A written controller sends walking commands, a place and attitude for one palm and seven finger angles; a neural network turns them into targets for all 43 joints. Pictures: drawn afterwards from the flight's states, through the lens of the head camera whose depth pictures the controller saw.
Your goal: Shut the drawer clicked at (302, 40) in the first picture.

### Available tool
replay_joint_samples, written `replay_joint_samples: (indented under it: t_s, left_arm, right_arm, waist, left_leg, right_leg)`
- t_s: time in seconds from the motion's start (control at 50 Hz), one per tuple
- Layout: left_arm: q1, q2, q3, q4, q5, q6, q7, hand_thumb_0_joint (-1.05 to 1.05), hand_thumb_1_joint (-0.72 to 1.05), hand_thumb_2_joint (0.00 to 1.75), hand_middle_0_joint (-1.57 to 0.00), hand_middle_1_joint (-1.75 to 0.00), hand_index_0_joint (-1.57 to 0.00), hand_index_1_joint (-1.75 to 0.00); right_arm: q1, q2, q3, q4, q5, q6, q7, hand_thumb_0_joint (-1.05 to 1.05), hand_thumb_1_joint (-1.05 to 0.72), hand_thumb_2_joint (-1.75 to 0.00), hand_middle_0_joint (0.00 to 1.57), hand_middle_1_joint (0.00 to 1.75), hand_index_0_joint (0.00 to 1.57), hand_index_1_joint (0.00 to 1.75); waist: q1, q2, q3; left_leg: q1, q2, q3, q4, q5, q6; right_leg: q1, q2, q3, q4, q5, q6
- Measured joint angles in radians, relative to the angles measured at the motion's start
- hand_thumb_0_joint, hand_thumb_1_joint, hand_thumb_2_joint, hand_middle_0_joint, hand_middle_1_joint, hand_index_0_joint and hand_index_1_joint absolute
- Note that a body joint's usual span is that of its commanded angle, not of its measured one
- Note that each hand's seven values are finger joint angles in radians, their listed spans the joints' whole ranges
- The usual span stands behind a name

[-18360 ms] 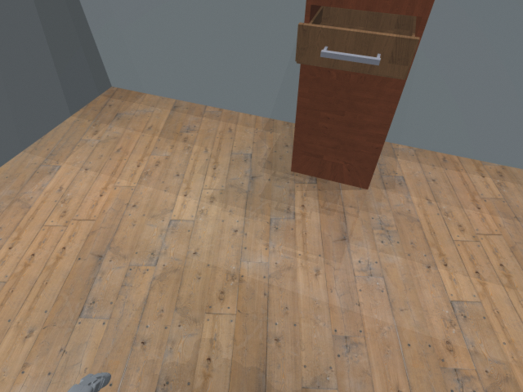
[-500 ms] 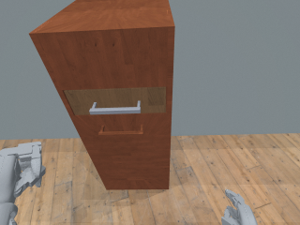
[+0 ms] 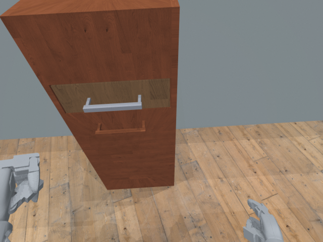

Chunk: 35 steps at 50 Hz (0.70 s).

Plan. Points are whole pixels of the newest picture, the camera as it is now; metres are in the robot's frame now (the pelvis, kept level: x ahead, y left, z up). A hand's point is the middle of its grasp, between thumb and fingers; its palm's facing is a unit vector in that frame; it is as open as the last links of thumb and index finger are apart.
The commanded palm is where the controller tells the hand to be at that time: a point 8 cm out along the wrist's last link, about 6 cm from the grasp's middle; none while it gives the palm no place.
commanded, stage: step back with the hand held close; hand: left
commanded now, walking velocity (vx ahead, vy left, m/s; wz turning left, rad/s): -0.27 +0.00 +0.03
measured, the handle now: (113, 103) +0.53 +0.20 +0.02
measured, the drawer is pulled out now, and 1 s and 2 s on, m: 0.00 0.00 0.00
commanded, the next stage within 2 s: stop stepping back and stand still in 1.00 s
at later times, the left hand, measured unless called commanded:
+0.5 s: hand out of the picture +0.10 +0.28 +0.15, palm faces +0.36 -0.79 -0.50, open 3.3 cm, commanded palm +0.03 +0.32 +0.17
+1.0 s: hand out of the picture -0.02 +0.33 +0.19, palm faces +0.44 -0.79 -0.43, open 3.3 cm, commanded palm -0.10 +0.36 +0.17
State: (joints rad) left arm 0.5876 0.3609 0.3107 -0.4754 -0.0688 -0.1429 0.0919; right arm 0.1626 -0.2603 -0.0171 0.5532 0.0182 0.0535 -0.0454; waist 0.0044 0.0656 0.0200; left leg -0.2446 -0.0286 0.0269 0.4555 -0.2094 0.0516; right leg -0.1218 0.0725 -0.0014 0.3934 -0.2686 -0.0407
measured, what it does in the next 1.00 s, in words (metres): walks backwards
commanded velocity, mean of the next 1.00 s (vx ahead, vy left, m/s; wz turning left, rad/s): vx -0.34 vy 0.00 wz -0.04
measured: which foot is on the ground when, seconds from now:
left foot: down 0.00-1.00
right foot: down 0.00-0.82, up 0.84-1.00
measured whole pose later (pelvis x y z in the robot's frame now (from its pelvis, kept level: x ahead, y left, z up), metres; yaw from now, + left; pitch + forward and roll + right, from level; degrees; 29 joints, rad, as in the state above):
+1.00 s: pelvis -0.20 +0.07 -0.02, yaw +7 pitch +1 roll -9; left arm 0.51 0.52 0.44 -0.71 -0.05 -0.25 0.14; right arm 0.18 -0.18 -0.03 0.60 -0.02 -0.08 -0.03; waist -0.01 0.03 0.04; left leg -0.54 0.04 0.08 0.39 -0.01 0.09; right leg -0.35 0.14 0.00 1.10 -0.51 0.00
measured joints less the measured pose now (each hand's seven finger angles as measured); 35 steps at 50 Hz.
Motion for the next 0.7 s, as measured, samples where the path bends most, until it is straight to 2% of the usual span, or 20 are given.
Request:
replay_joint_samples:
  t_s: [0.08,0.2,0.26,0.38,0.48,0.52,0.62,0.7]
  left_arm:
    - [0.043,0.029,-0.008,-0.052,-0.002,0.007,0.002,0.02,0.89,0.89,-1.40,-1.60,-1.40,-1.60]
    - [0.065,0.085,0.052,-0.120,-0.010,-0.016,0.025,0.02,0.89,0.89,-1.40,-1.60,-1.40,-1.60]
    - [0.063,0.082,0.064,-0.117,-0.010,-0.027,0.032,0.02,0.89,0.89,-1.40,-1.60,-1.40,-1.60]
    - [0.058,0.048,0.045,-0.087,0.012,-0.041,0.036,0.02,0.89,0.90,-1.40,-1.60,-1.40,-1.60]
    - [0.032,0.055,0.052,-0.097,0.043,-0.051,0.033,0.02,0.89,0.89,-1.40,-1.60,-1.40,-1.60]
    - [0.022,0.060,0.062,-0.115,0.046,-0.059,0.033,0.02,0.89,0.89,-1.40,-1.60,-1.40,-1.60]
    - [0.039,0.059,0.092,-0.148,0.031,-0.092,0.030,0.02,0.89,0.89,-1.40,-1.60,-1.40,-1.60]
    - [0.048,0.049,0.070,-0.154,0.023,-0.110,0.034,0.02,0.89,0.90,-1.41,-1.60,-1.40,-1.60]
  right_arm:
    - [0.010,0.002,-0.006,-0.014,0.005,0.016,-0.011,0.01,-0.90,-0.90,0.20,0.30,0.20,0.30]
    - [0.018,0.020,-0.003,-0.017,0.006,0.015,-0.019,0.01,-0.90,-0.90,0.20,0.30,0.20,0.30]
    - [0.015,0.027,-0.001,-0.014,0.004,0.007,-0.017,0.01,-0.90,-0.90,0.20,0.30,0.20,0.30]
    - [0.020,0.031,0.011,-0.021,-0.001,-0.028,-0.022,0.01,-0.90,-0.90,0.20,0.30,0.20,0.30]
    - [0.041,0.037,0.019,-0.029,-0.012,-0.062,-0.031,0.01,-0.90,-0.90,0.20,0.30,0.20,0.30]
    - [0.050,0.037,0.019,-0.026,-0.015,-0.071,-0.030,0.01,-0.90,-0.90,0.20,0.30,0.20,0.30]
    - [0.028,0.038,0.014,-0.004,-0.017,-0.084,-0.017,0.01,-0.90,-0.90,0.20,0.30,0.21,0.30]
    - [0.026,0.040,0.004,0.018,-0.018,-0.085,-0.006,0.01,-0.90,-0.90,0.20,0.30,0.21,0.30]
  waist:
    - [-0.005,-0.021,0.014]
    - [-0.005,-0.041,0.013]
    - [-0.007,-0.037,0.003]
    - [-0.009,-0.024,-0.008]
    - [-0.016,-0.037,0.003]
    - [-0.014,-0.041,0.000]
    - [0.001,-0.030,0.028]
    - [0.004,-0.031,0.024]
  left_leg:
    - [-0.031,-0.004,0.007,0.004,0.015,0.007]
    - [-0.074,-0.006,0.007,0.025,0.033,0.016]
    - [-0.092,-0.006,0.007,0.034,0.044,0.023]
    - [-0.129,-0.011,0.005,0.050,0.068,0.041]
    - [-0.168,-0.030,-0.004,0.066,0.079,0.052]
    - [-0.194,-0.032,-0.004,0.072,0.095,0.052]
    - [-0.223,-0.013,-0.001,0.078,0.097,0.042]
    - [-0.258,-0.004,-0.003,0.136,-0.024,-0.004]
  right_leg:
    - [-0.042,-0.006,0.003,0.026,0.004,0.006]
    - [-0.086,-0.008,-0.001,0.053,0.017,0.015]
    - [-0.102,-0.009,-0.003,0.059,0.030,0.021]
    - [-0.139,-0.014,-0.007,0.081,0.047,0.036]
    - [-0.166,0.002,0.033,0.159,0.006,0.048]
    - [-0.159,0.008,0.049,0.166,-0.030,0.034]
    - [-0.182,0.017,0.035,0.159,0.019,0.033]
    - [-0.186,0.018,0.024,0.139,0.046,0.033]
